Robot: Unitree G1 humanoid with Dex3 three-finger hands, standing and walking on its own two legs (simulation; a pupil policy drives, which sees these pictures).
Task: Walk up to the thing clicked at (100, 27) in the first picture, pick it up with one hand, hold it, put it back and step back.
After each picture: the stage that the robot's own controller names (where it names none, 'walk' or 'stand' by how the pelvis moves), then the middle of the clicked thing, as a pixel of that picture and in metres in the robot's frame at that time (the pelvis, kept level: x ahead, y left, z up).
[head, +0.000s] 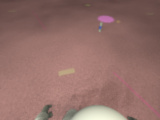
stand; (100, 27) +2.29 -0.28 -0.65
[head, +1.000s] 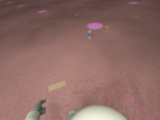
walk; (89, 34) +2.15 +0.12 -0.62
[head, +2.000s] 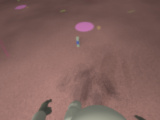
walk; (77, 42) +1.49 +0.34 -0.64
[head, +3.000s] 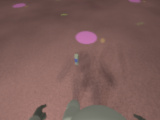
walk; (76, 59) +0.97 +0.27 -0.64
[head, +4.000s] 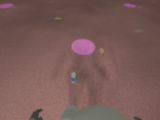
walk; (73, 78) +0.60 +0.18 -0.63
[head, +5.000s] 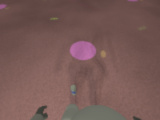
stand; (73, 90) +0.38 +0.17 -0.63
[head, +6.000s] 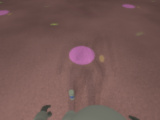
stand; (71, 95) +0.36 +0.20 -0.66
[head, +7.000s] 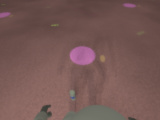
stand; (72, 95) +0.36 +0.20 -0.66
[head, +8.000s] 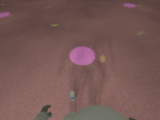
stand; (72, 96) +0.35 +0.20 -0.66
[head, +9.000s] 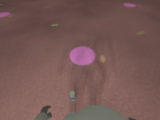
stand; (72, 96) +0.35 +0.19 -0.66
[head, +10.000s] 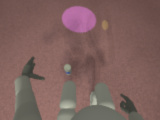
go down; (68, 70) +0.41 +0.18 -0.44
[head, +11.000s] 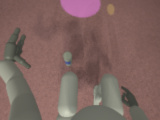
go down; (68, 59) +0.45 +0.18 -0.29
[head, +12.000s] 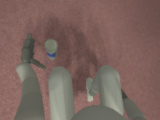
close in; (51, 51) +0.45 +0.21 -0.18
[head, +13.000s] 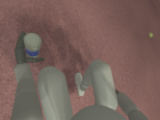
close; (32, 48) +0.45 +0.24 -0.16
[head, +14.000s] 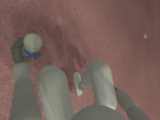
lift; (31, 48) +0.43 +0.24 -0.16
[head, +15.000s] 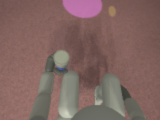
lift; (61, 64) +0.34 +0.20 -0.02
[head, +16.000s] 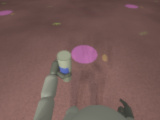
hold; (65, 68) +0.31 +0.16 +0.10
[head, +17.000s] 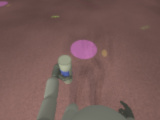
hold; (66, 71) +0.31 +0.16 +0.04
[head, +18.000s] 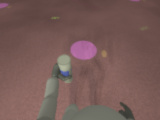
crouch; (66, 71) +0.32 +0.16 +0.05
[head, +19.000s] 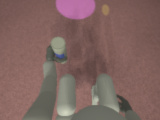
crouch; (61, 52) +0.44 +0.17 -0.04
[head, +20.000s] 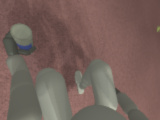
lower; (25, 43) +0.46 +0.25 -0.17
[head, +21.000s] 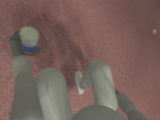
lower; (29, 44) +0.45 +0.24 -0.17
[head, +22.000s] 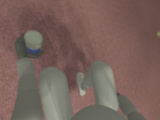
lower; (34, 47) +0.44 +0.24 -0.16
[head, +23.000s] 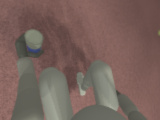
lower; (34, 46) +0.45 +0.24 -0.15
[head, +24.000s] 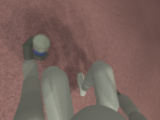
loosen; (40, 49) +0.43 +0.22 -0.15
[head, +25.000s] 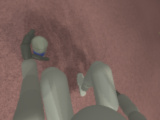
withdraw; (39, 50) +0.44 +0.22 -0.18
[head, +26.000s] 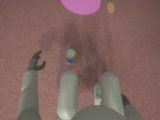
walk; (70, 58) +0.46 +0.16 -0.26
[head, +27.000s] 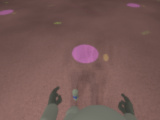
stand; (75, 95) +0.37 +0.14 -0.59
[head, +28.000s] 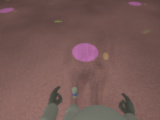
stand; (75, 92) +0.38 +0.15 -0.60
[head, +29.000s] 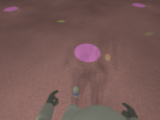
stand; (76, 92) +0.39 +0.14 -0.61
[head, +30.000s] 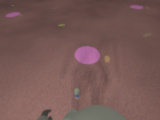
stand; (77, 93) +0.40 +0.15 -0.65
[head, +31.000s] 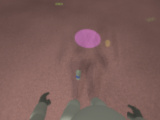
walk; (78, 75) +0.52 +0.12 -0.64
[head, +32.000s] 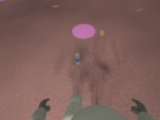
walk; (77, 59) +0.84 +0.21 -0.62
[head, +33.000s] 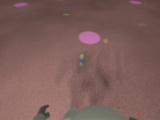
stand; (81, 60) +0.98 +0.14 -0.64
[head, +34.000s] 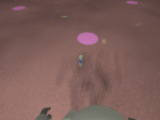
stand; (80, 60) +1.00 +0.16 -0.66
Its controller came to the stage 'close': yes
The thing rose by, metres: 0.70
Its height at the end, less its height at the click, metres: +0.00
